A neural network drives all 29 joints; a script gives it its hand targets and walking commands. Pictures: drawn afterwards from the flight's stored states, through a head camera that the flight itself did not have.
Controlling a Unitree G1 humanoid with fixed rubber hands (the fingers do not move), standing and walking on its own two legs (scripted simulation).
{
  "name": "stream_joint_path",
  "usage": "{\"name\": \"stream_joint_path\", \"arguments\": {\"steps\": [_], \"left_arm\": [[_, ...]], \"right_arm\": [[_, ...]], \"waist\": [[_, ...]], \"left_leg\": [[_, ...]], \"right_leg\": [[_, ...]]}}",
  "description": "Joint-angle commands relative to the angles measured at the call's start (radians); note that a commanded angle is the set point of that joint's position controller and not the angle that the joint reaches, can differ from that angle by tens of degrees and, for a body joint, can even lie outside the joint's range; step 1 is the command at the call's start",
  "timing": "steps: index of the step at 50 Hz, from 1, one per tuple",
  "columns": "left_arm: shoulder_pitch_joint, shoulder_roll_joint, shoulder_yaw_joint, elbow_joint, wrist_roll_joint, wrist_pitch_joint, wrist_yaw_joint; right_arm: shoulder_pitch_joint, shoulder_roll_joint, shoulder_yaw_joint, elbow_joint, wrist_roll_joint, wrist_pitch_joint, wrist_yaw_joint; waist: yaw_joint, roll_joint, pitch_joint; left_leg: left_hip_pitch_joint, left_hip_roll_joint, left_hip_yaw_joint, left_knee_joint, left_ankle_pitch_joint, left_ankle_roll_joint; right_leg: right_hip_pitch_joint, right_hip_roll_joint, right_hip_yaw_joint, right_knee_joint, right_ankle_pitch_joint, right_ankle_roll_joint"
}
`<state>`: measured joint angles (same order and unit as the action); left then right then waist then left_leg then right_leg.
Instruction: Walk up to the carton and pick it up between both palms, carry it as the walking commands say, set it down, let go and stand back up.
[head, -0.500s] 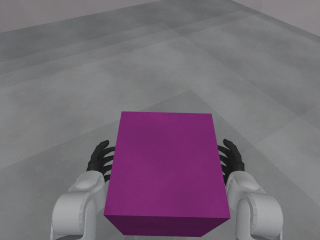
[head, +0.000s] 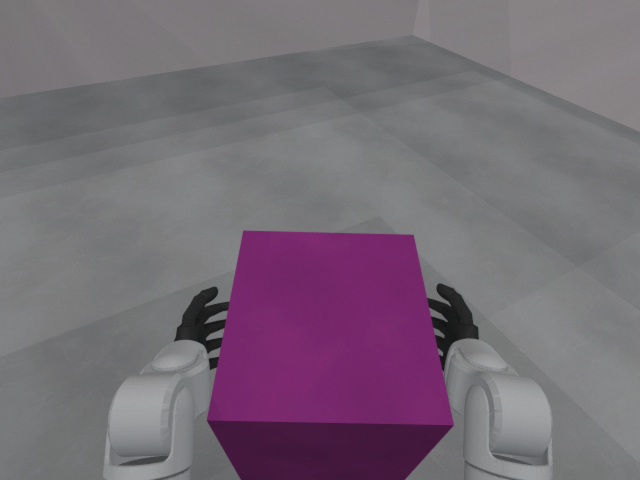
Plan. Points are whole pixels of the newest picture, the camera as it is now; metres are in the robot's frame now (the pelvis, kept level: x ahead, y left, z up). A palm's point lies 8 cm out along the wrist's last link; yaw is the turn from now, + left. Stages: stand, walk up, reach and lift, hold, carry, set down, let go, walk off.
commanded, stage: carry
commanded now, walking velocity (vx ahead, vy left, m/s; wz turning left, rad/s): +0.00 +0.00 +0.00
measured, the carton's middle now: (324, 364) +0.25 -0.01 +0.04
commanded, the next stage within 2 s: none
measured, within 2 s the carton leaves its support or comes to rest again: neither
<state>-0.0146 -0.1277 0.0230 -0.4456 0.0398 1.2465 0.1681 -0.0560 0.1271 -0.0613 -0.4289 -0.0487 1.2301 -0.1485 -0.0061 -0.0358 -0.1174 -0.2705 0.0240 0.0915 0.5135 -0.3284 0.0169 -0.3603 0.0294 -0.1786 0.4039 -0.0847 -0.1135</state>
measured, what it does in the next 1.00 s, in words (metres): walks backwards, turning left: left foot, then right foot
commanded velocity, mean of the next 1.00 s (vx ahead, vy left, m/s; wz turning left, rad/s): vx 0.00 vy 0.19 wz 0.56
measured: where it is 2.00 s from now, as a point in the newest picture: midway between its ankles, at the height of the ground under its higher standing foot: outside the picture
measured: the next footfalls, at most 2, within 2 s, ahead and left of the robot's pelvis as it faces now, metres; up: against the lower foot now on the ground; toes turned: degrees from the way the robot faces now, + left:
left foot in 0.40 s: -0.04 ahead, +0.14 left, +0.00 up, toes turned +9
right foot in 0.60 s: +0.07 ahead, -0.06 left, +0.00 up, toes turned +0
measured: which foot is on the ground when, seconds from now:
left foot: down 0.00-0.18, up 0.20-0.38, down 0.40-0.60, up 0.62-0.80, down 0.82-1.00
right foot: down 0.00-0.46, up 0.48-0.58, down 0.60-0.86, up 0.88-1.00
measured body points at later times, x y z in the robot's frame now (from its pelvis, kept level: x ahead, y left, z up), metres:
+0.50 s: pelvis -0.06 +0.03 -0.01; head -0.05 +0.03 +0.44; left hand +0.18 +0.19 +0.07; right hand +0.21 -0.11 +0.08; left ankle -0.07 +0.13 -0.74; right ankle +0.08 -0.04 -0.72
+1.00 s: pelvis -0.14 +0.08 -0.02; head -0.13 +0.10 +0.43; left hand +0.02 +0.32 +0.05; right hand +0.16 +0.06 +0.07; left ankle -0.13 +0.19 -0.74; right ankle -0.07 -0.03 -0.69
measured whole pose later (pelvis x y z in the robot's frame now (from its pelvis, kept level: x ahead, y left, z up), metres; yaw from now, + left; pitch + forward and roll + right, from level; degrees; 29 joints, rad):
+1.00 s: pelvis -0.14 +0.08 -0.02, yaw +25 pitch +4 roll +0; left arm 0.02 -0.13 0.01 -0.54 0.03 1.20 0.18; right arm -0.03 0.13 -0.04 -0.51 -0.03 1.18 -0.15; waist 0.01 -0.02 -0.05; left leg -0.46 -0.03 0.03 0.65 -0.26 0.04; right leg -0.58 -0.13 -0.10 1.04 -0.47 0.09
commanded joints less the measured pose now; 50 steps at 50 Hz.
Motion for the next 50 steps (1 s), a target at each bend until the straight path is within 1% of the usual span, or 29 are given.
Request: {"name": "stream_joint_path", "arguments": {"steps": [1,4,7,12,16,18,20,21,22,23,25,27,29,30,31,32,33,34,35,37,39,40,41,42,43,44,46,48,50], "left_arm": [[-0.493,-0.802,-0.566,-0.162,-0.266,-0.045,-0.146],[-0.490,-0.802,-0.568,-0.164,-0.265,-0.047,-0.144],[-0.472,-0.802,-0.561,-0.168,-0.257,-0.053,-0.138],[-0.411,-0.795,-0.542,-0.154,-0.240,-0.054,-0.132],[-0.452,-0.825,-0.559,-0.202,-0.249,-0.071,-0.136],[-0.432,-0.821,-0.562,-0.215,-0.247,-0.077,-0.134],[-0.415,-0.814,-0.574,-0.221,-0.250,-0.080,-0.131],[-0.409,-0.799,-0.573,-0.217,-0.247,-0.080,-0.126],[-0.434,-0.791,-0.606,-0.238,-0.259,-0.072,-0.128],[-0.432,-0.807,-0.603,-0.261,-0.265,-0.081,-0.131],[-0.403,-0.831,-0.594,-0.254,-0.276,-0.085,-0.135],[-0.398,-0.843,-0.606,-0.248,-0.290,-0.082,-0.143],[-0.381,-0.853,-0.618,-0.229,-0.295,-0.074,-0.150],[-0.358,-0.849,-0.617,-0.212,-0.294,-0.073,-0.151],[-0.347,-0.815,-0.603,-0.196,-0.293,-0.070,-0.150],[-0.342,-0.838,-0.598,-0.183,-0.306,-0.072,-0.150],[-0.375,-0.851,-0.602,-0.211,-0.307,-0.081,-0.154],[-0.414,-0.860,-0.613,-0.230,-0.313,-0.089,-0.159],[-0.458,-0.873,-0.625,-0.250,-0.320,-0.098,-0.162],[-0.467,-0.870,-0.634,-0.266,-0.323,-0.106,-0.165],[-0.452,-0.852,-0.643,-0.282,-0.320,-0.104,-0.158],[-0.435,-0.842,-0.645,-0.276,-0.315,-0.098,-0.153],[-0.427,-0.834,-0.643,-0.269,-0.310,-0.091,-0.148],[-0.420,-0.821,-0.635,-0.261,-0.301,-0.085,-0.142],[-0.433,-0.792,-0.648,-0.269,-0.288,-0.072,-0.141],[-0.452,-0.825,-0.660,-0.287,-0.288,-0.077,-0.146],[-0.436,-0.871,-0.663,-0.260,-0.309,-0.082,-0.158],[-0.452,-0.902,-0.680,-0.263,-0.333,-0.088,-0.163],[-0.449,-0.891,-0.675,-0.265,-0.332,-0.091,-0.160]], "right_arm": [[-0.412,0.844,0.624,-0.119,0.287,-0.017,0.125],[-0.407,0.847,0.624,-0.121,0.294,-0.020,0.126],[-0.411,0.850,0.636,-0.136,0.306,-0.023,0.129],[-0.404,0.832,0.643,-0.148,0.310,-0.019,0.133],[-0.433,0.855,0.669,-0.189,0.328,-0.035,0.139],[-0.412,0.855,0.670,-0.192,0.328,-0.040,0.134],[-0.377,0.840,0.660,-0.186,0.320,-0.042,0.128],[-0.352,0.844,0.659,-0.170,0.319,-0.039,0.125],[-0.339,0.836,0.638,-0.160,0.304,-0.042,0.126],[-0.370,0.840,0.654,-0.193,0.322,-0.047,0.130],[-0.345,0.853,0.672,-0.210,0.320,-0.042,0.132],[-0.335,0.845,0.674,-0.221,0.307,-0.041,0.128],[-0.338,0.823,0.673,-0.231,0.297,-0.039,0.123],[-0.338,0.810,0.664,-0.234,0.291,-0.040,0.123],[-0.295,0.790,0.654,-0.215,0.274,-0.032,0.122],[-0.304,0.784,0.653,-0.212,0.271,-0.034,0.126],[-0.341,0.814,0.670,-0.216,0.293,-0.041,0.135],[-0.372,0.832,0.680,-0.227,0.302,-0.046,0.141],[-0.387,0.856,0.681,-0.224,0.306,-0.053,0.146],[-0.389,0.875,0.676,-0.220,0.312,-0.064,0.145],[-0.363,0.869,0.661,-0.207,0.304,-0.063,0.136],[-0.346,0.850,0.653,-0.195,0.297,-0.059,0.132],[-0.320,0.839,0.640,-0.165,0.291,-0.052,0.130],[-0.302,0.839,0.635,-0.144,0.291,-0.045,0.130],[-0.278,0.819,0.619,-0.121,0.281,-0.043,0.131],[-0.301,0.845,0.636,-0.158,0.291,-0.047,0.139],[-0.312,0.878,0.644,-0.184,0.285,-0.055,0.142],[-0.343,0.884,0.642,-0.212,0.294,-0.068,0.143],[-0.345,0.877,0.646,-0.214,0.296,-0.070,0.140]], "waist": [[-0.007,-0.034,-0.147],[-0.008,-0.014,-0.157],[-0.001,0.011,-0.180],[0.001,-0.110,-0.235],[-0.009,-0.075,-0.237],[-0.009,-0.098,-0.233],[-0.015,-0.058,-0.222],[-0.021,0.007,-0.208],[-0.038,0.260,-0.160],[-0.021,0.312,-0.155],[-0.013,0.145,-0.177],[-0.008,0.105,-0.175],[0.025,0.102,-0.202],[0.043,0.004,-0.243],[0.031,-0.299,-0.292],[0.022,-0.288,-0.308],[0.022,-0.195,-0.254],[0.017,-0.150,-0.204],[0.006,-0.129,-0.184],[-0.005,-0.180,-0.185],[0.006,-0.213,-0.211],[0.005,-0.179,-0.226],[-0.005,-0.077,-0.230],[-0.012,0.072,-0.208],[-0.037,0.446,-0.132],[-0.015,0.384,-0.105],[-0.001,0.196,-0.170],[0.006,0.183,-0.218],[0.004,0.185,-0.239]], "left_leg": [[0.002,-0.015,0.007,-0.053,-0.105,0.024],[-0.017,-0.011,-0.009,-0.076,-0.126,0.028],[-0.067,0.003,-0.039,-0.043,-0.077,0.017],[-0.105,0.000,-0.025,0.345,-0.109,0.015],[-0.039,0.007,-0.005,0.299,-0.124,0.025],[0.019,-0.024,0.029,0.133,-0.166,0.042],[0.088,-0.045,0.035,-0.109,-0.108,0.067],[0.116,-0.011,-0.040,-0.223,-0.092,0.094],[0.043,0.139,-0.323,-0.270,-0.185,0.158],[-0.004,0.238,-0.444,-0.227,0.012,0.192],[0.019,0.214,-0.334,-0.099,0.314,0.186],[-0.045,0.163,-0.259,-0.010,0.427,0.146],[-0.188,0.101,-0.192,0.095,0.438,0.097],[-0.320,0.051,-0.145,0.207,0.385,0.047],[-0.470,-0.054,-0.067,0.451,-0.155,-0.024],[-0.433,0.020,-0.096,0.577,-0.237,-0.037],[-0.391,0.045,-0.146,0.646,-0.188,-0.037],[-0.343,0.070,-0.154,0.668,-0.133,-0.038],[-0.267,0.084,-0.136,0.624,-0.092,-0.038],[-0.118,0.057,-0.061,0.441,-0.097,-0.039],[-0.092,0.022,0.005,0.276,-0.104,-0.035],[-0.042,0.009,0.015,0.177,-0.095,-0.022],[0.017,-0.005,0.000,0.029,-0.053,-0.004],[0.065,0.030,-0.091,-0.098,-0.028,0.030],[0.035,0.254,-0.497,-0.234,0.040,0.139],[0.009,0.264,-0.493,-0.196,0.225,0.182],[0.005,0.215,-0.349,-0.105,0.340,0.166],[0.031,0.158,-0.258,-0.045,0.420,0.145],[0.032,0.153,-0.282,-0.034,0.475,0.158]], "right_leg": [[0.080,-0.186,0.219,-0.244,-0.448,0.138],[0.095,-0.181,0.202,-0.225,-0.443,0.140],[0.140,-0.270,0.212,-0.196,-0.463,0.142],[0.100,-0.473,0.300,-0.304,-0.554,0.065],[0.070,-0.441,0.197,-0.295,-0.441,0.097],[0.086,-0.406,0.134,-0.294,-0.405,0.136],[0.095,-0.353,0.058,-0.216,-0.363,0.174],[0.071,-0.311,0.029,-0.123,-0.354,0.197],[-0.067,-0.219,-0.026,0.060,-0.408,0.224],[-0.114,-0.191,0.014,0.291,-0.362,0.200],[-0.169,-0.156,0.059,0.452,-0.361,0.203],[-0.100,-0.123,0.048,0.430,-0.290,0.183],[0.125,-0.132,0.037,0.194,-0.145,0.150],[0.307,-0.234,0.148,0.078,-0.060,0.129],[0.397,-0.588,0.488,-0.029,0.209,0.006],[0.323,-0.675,0.581,-0.097,0.007,-0.074],[0.215,-0.646,0.570,-0.134,-0.207,-0.071],[0.103,-0.613,0.477,-0.146,-0.312,-0.038],[0.036,-0.557,0.338,-0.122,-0.294,0.016],[-0.054,-0.473,0.146,-0.081,-0.234,0.079],[0.008,-0.469,0.119,-0.070,-0.205,0.074],[0.008,-0.464,0.107,-0.031,-0.201,0.080],[-0.014,-0.431,0.066,0.062,-0.226,0.103],[-0.086,-0.368,0.017,0.203,-0.319,0.143],[-0.324,-0.179,-0.079,0.430,-0.558,0.230],[-0.347,-0.165,0.041,0.635,-0.552,0.235],[-0.296,-0.160,0.093,0.747,-0.463,0.216],[-0.240,-0.154,0.097,0.710,-0.376,0.207],[-0.167,-0.128,0.094,0.596,-0.380,0.193]]}}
